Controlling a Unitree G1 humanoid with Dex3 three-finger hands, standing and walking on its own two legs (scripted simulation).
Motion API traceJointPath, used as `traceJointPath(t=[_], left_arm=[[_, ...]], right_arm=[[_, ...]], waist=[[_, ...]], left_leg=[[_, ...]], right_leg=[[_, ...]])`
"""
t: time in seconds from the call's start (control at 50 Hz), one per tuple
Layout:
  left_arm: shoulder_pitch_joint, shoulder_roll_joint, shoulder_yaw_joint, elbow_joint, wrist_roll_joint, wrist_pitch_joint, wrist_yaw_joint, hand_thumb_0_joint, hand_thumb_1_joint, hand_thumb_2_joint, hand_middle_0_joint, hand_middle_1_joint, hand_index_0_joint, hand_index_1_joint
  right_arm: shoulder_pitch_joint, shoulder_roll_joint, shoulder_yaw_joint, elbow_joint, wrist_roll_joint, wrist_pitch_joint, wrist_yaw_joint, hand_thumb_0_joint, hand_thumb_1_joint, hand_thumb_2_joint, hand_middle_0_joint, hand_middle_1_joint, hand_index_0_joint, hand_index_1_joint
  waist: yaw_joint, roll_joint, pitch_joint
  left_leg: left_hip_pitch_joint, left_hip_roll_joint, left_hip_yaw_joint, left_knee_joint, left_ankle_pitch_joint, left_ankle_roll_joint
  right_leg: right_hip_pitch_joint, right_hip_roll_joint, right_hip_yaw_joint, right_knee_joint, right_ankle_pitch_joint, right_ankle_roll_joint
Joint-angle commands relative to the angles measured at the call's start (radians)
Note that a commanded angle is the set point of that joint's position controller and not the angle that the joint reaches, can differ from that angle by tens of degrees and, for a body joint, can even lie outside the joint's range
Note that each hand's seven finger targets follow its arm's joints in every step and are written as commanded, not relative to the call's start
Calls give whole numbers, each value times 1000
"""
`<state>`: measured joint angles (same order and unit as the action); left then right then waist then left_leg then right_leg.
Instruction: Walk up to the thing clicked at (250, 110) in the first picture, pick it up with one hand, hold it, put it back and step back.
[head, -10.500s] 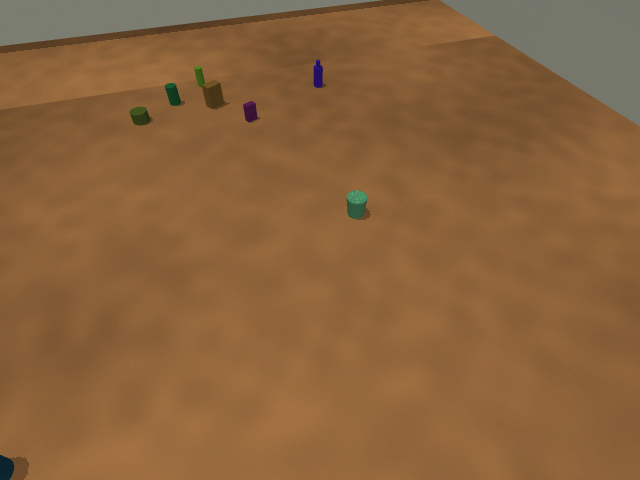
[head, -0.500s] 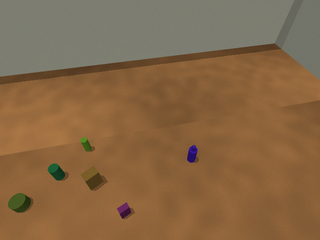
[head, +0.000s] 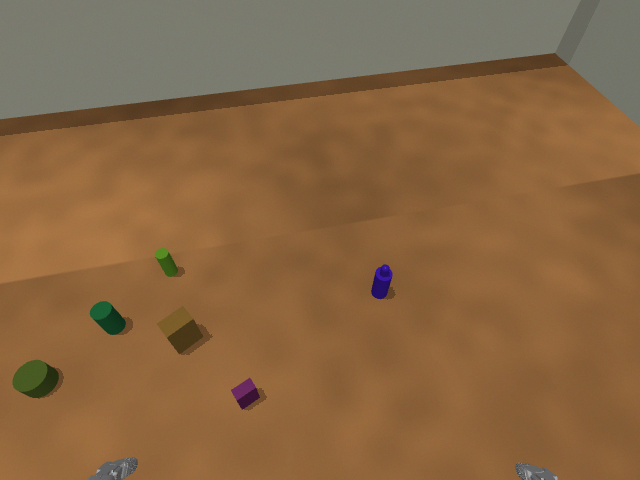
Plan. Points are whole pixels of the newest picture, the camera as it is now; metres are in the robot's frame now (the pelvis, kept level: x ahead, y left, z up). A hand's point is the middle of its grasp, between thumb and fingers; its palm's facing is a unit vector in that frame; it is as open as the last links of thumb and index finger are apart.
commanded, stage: rise first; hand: left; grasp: from above
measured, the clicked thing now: (246, 394) +0.44 +0.22 -0.72
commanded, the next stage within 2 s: none
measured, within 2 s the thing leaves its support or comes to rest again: neither
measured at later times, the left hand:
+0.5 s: hand out of the picture +0.14 +0.26 -0.22, palm faces -0.11 -0.87 -0.48, open 13.1 cm
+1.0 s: hand out of the picture +0.15 +0.29 -0.31, palm faces -0.28 -0.65 -0.71, open 12.8 cm
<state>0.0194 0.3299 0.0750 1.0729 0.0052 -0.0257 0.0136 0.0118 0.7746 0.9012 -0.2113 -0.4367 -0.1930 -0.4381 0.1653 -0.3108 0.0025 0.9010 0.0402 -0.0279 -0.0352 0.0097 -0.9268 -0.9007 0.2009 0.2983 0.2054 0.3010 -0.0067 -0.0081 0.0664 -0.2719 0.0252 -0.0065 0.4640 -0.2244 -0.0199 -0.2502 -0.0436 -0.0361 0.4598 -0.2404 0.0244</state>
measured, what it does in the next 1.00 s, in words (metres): lowers itself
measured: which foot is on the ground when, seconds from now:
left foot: down 0.00-1.00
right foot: down 0.00-1.00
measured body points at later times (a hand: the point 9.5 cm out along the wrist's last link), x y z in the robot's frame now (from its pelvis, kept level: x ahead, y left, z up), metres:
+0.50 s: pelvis -0.01 +0.01 -0.07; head +0.08 +0.03 +0.37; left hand +0.15 +0.31 -0.19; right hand +0.13 -0.25 -0.16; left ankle +0.01 +0.13 -0.74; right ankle +0.00 -0.13 -0.74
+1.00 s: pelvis -0.02 +0.01 -0.15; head +0.12 +0.02 +0.27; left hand +0.17 +0.32 -0.27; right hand +0.16 -0.25 -0.26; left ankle +0.01 +0.13 -0.74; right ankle +0.00 -0.13 -0.74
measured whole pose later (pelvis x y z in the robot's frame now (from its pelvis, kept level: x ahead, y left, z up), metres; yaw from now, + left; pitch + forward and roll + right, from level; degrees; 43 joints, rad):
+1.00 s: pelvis -0.02 +0.01 -0.15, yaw -1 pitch +26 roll -2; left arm 0.04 0.32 0.12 0.64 0.49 0.22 0.24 0.00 -0.29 0.73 -0.29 -0.86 -0.29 -0.85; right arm 0.13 -0.24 -0.02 0.60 -0.01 -0.16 -0.05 0.01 -0.87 -0.88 0.20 0.30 0.21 0.30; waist -0.02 0.00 -0.16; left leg -1.29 0.04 -0.04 1.44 -0.60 -0.02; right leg -1.25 -0.04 -0.02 1.41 -0.61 0.03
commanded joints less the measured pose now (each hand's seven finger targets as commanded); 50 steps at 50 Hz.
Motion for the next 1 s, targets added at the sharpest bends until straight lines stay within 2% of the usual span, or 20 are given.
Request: traceJointPath(t=[0.0, 0.04, 0.06, 0.08, 0.1, 0.14, 0.18, 0.24, 0.28, 0.34, 0.38, 0.42, 0.46, 0.48, 0.56, 0.74, 0.78, 0.84, 0.92, 0.98], left_arm=[[-81, 256, 120, -16, 71, -11, -14, 0, 251, 831, -184, -851, -209, -824], [24, 265, 164, -41, 118, 15, -22, 0, 91, 837, -175, -891, -197, -867], [30, 257, 163, -91, 128, 31, -18, 0, 11, 837, -189, -888, -204, -871], [40, 222, 147, -116, 132, 54, -10, 0, -69, 832, -179, -902, -195, -884], [26, 169, 112, -121, 140, 81, -3, 0, -149, 833, -188, -916, -202, -900], [-40, 194, 118, -183, 161, 130, 11, 0, -309, 842, -215, -883, -211, -886], [-24, 189, 117, -210, 166, 168, 27, 0, -412, 846, -235, -874, -223, -885], [-44, 141, 99, -246, 175, 183, 43, 0, -428, 820, -259, -878, -251, -884], [-55, 177, 133, -303, 199, 165, 53, 0, -412, 810, -270, -866, -262, -873], [-3, 184, 155, -432, 222, 147, 67, 0, -417, 817, -275, -860, -261, -873], [47, 155, 139, -462, 241, 155, 74, 0, -409, 810, -282, -858, -268, -872], [73, 168, 149, -503, 259, 170, 79, 0, -407, 806, -281, -863, -267, -877], [104, 171, 151, -570, 267, 189, 83, 0, -385, 784, -289, -866, -281, -874], [115, 146, 139, -577, 261, 200, 85, 0, -396, 780, -288, -877, -283, -882], [167, 120, 125, -620, 281, 235, 96, 0, -350, 747, -304, -860, -305, -858], [193, 114, 116, -701, 340, 271, 141, 0, -294, 726, -285, -867, -295, -855], [152, 115, 111, -694, 360, 269, 153, 0, -281, 721, -287, -850, -294, -843], [62, 137, 105, -611, 426, 251, 179, 0, -303, 735, -280, -854, -285, -848], [-18, 151, 111, -551, 513, 227, 253, 0, -297, 743, -275, -854, -281, -847], [-153, 118, 59, -474, 565, 212, 315, 0, -321, 780, -278, -841, -275, -843]], right_arm=[[82, -135, -79, -135, -15, -33, -13, 0, -930, -904, 199, 300, 199, 300], [85, -128, -95, -179, -25, -38, -1, 0, -922, -902, 199, 300, 200, 300], [81, -124, -100, -212, -23, -39, 2, 0, -909, -898, 200, 300, 200, 300], [73, -114, -98, -238, -21, -39, 4, 0, -884, -891, 200, 300, 200, 300], [65, -108, -95, -253, -20, -39, 8, 0, -898, -896, 200, 300, 200, 300], [31, -112, -95, -300, -14, -41, 14, 0, -877, -891, 200, 300, 200, 300], [28, -105, -94, -327, -12, -46, 20, 0, -879, -893, 200, 300, 200, 300], [55, -97, -96, -336, -19, -71, 24, 0, -910, -901, 200, 300, 200, 300], [67, -94, -102, -342, -26, -89, 25, 0, -908, -901, 200, 300, 200, 300], [75, -81, -102, -375, -30, -111, 22, 0, -899, -898, 200, 300, 200, 300], [74, -81, -101, -383, -33, -122, 18, 0, -891, -897, 200, 300, 200, 300], [71, -80, -103, -387, -35, -125, 10, 0, -886, -896, 200, 300, 200, 300], [67, -79, -106, -398, -37, -128, 4, 0, -893, -898, 200, 300, 200, 300], [70, -78, -105, -400, -37, -130, 3, 0, -908, -902, 200, 300, 200, 300], [56, -68, -99, -416, -40, -142, -5, 0, -905, -901, 200, 300, 200, 300], [33, -55, -87, -435, -44, -163, -19, 0, -866, -889, 200, 300, 200, 300], [25, -56, -88, -434, -44, -167, -26, 0, -856, -888, 200, 300, 200, 300], [7, -60, -85, -416, -45, -176, -33, 0, -865, -890, 200, 300, 200, 300], [-5, -74, -90, -392, -46, -175, -30, 0, -867, -889, 201, 299, 200, 299], [-14, -83, -90, -355, -48, -171, -26, 0, -880, -893, 201, 299, 200, 299]], waist=[[-15, -11, -250], [43, 51, -318], [50, 75, -351], [49, 83, -354], [36, 78, -302], [21, 60, -273], [15, 24, -261], [-13, -8, -246], [1, 37, -298], [5, 55, -390], [-4, 64, -386], [-4, 79, -398], [-3, 91, -418], [-15, 86, -414], [-16, 77, -398], [-14, 89, -460], [-26, 89, -456], [-34, 84, -450], [-19, 95, -537], [-39, 89, -591]], left_leg=[[-55, -41, 44, 83, 135, 25], [-82, -50, 46, 122, 172, 15], [-66, -50, 48, 114, 176, 10], [-70, -49, 49, 110, 171, 6], [-102, -43, 44, 113, 155, 2], [-143, -34, 33, 139, 120, 4], [-189, -32, 36, 168, 62, 10], [-265, -26, 32, 245, 14, 13], [-299, -19, 27, 311, 16, 11], [-322, -18, 25, 377, 32, 16], [-343, -15, 22, 402, 31, 14], [-347, -8, 14, 414, 36, 11], [-357, -5, 11, 436, 46, 11], [-366, 0, 3, 442, 46, 7], [-428, 1, -5, 483, -5, 11], [-527, 0, -14, 597, 4, 12], [-559, 2, -19, 623, -18, 12], [-657, -2, -20, 694, -73, 13], [-759, -11, -9, 806, -92, 12], [-844, -10, -20, 886, -90, 7]], right_leg=[[-60, 32, -4, 68, 176, -30], [-43, 33, -3, 109, 183, -38], [-31, 35, 0, 109, 178, -41], [-39, 38, -2, 109, 163, -41], [-80, 43, -6, 113, 141, -42], [-129, 47, -16, 125, 96, -41], [-171, 48, -15, 146, 39, -38], [-276, 54, -17, 221, -8, -33], [-321, 52, -14, 295, -10, -37], [-356, 46, -1, 366, 13, -39], [-391, 48, 0, 397, 10, -39], [-409, 48, -1, 416, 7, -40], [-423, 45, 1, 436, 14, -40], [-440, 47, -3, 451, 6, -40], [-489, 44, -8, 482, -32, -39], [-610, 44, -12, 607, -39, -46], [-661, 45, -12, 639, -55, -47], [-765, 45, -9, 713, -97, -50], [-875, 42, -3, 827, -108, -53], [-983, 42, -6, 919, -111, -56]])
